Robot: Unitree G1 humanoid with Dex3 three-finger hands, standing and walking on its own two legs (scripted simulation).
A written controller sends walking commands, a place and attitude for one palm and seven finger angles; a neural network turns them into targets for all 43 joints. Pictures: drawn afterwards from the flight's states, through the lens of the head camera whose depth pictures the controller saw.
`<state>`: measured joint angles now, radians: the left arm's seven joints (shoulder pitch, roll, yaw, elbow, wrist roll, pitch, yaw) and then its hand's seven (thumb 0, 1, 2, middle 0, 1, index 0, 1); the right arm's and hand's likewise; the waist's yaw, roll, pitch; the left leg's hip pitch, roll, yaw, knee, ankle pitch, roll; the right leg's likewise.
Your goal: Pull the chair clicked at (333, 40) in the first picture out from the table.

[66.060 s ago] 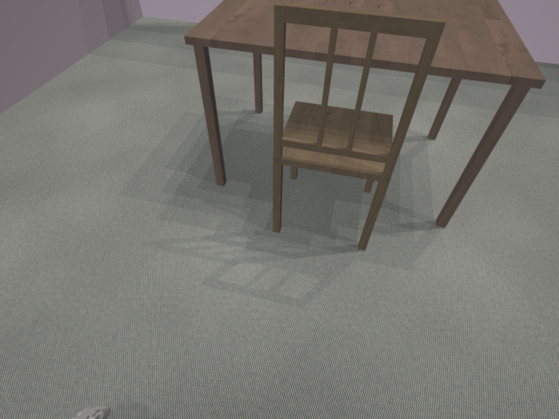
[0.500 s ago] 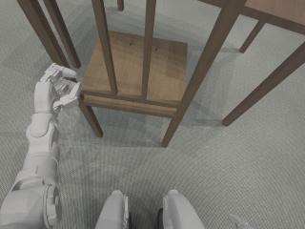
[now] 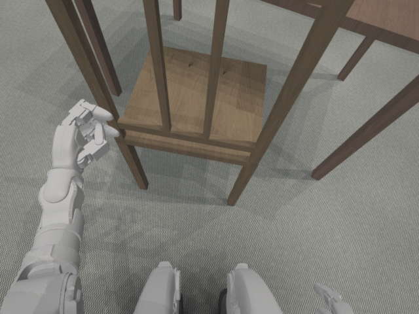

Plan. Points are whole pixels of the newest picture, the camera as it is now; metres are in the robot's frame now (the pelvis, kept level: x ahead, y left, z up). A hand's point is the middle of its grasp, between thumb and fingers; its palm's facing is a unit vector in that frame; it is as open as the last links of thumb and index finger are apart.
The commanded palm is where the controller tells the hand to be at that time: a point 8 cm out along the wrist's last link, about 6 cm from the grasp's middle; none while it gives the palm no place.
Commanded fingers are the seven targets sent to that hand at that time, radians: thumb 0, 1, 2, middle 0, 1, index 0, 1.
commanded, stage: hook a spindle and tug to test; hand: left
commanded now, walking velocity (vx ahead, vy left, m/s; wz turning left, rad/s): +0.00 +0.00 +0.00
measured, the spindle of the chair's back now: (160, 76) +0.55 +0.11 +0.06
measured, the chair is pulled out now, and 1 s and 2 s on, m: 0.12 0.12 0.12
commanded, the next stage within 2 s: open the thumb and straighten the fingers in 0.14 s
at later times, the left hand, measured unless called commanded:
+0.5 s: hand (106, 147) +0.41 +0.20 +0.02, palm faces +0.04 -1.00 -0.06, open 7.9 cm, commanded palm +0.39 +0.24 +0.02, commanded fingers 0.00 -0.55 0.20 -0.40 -1.16 -0.40 -1.16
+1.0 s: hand (108, 140) +0.42 +0.20 +0.02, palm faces +0.04 -1.00 -0.07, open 17.1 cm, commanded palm +0.40 +0.24 +0.02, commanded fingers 0.00 -0.55 0.20 0.00 0.00 0.00 0.00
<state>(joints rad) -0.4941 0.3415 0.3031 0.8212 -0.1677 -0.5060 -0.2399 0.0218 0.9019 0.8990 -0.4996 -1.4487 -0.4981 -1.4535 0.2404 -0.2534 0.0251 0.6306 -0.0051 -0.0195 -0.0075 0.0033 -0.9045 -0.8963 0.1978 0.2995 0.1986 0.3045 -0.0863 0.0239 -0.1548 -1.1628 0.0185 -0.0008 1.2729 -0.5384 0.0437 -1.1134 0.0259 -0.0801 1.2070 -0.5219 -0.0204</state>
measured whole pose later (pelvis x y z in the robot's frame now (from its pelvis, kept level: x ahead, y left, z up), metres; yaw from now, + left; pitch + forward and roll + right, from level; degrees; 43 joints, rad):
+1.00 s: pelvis +0.00 +0.00 +0.00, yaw +0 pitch +24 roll -3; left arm -0.50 0.35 0.30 0.85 -0.13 -0.50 -0.19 -0.01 -0.54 0.20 -0.06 -0.17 -0.06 -0.18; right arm 0.25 -0.25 0.02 0.64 -0.01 -0.01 0.00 0.00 -0.90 -0.90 0.20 0.30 0.20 0.30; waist -0.09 0.03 -0.16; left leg -1.14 0.02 0.00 1.25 -0.54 0.04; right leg -1.09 0.03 -0.08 1.19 -0.52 -0.02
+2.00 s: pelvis +0.00 +0.00 +0.00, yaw +1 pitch +22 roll -4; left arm 0.09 0.25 0.16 0.26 -0.21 -0.43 -0.21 -0.01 -0.55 0.20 0.00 0.00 0.00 0.00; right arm 0.18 -0.24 0.03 0.55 0.01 -0.11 -0.02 0.01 -0.90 -0.90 0.20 0.30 0.20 0.30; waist -0.02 0.03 -0.17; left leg -1.10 0.00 -0.01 1.26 -0.55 0.04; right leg -1.04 0.01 -0.09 1.20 -0.54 -0.02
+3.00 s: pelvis +0.00 -0.01 +0.00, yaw +1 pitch +22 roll -3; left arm 0.00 0.25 0.18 0.30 -0.23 -0.43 -0.23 -0.01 -0.50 0.30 -0.06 -0.08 -0.06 -0.08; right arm 0.19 -0.24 0.03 0.58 0.01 -0.14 -0.03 0.01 -0.90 -0.90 0.20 0.30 0.20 0.30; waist -0.03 0.03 -0.18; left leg -1.11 0.01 -0.02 1.28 -0.55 0.03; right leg -1.06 0.02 -0.09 1.22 -0.54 -0.03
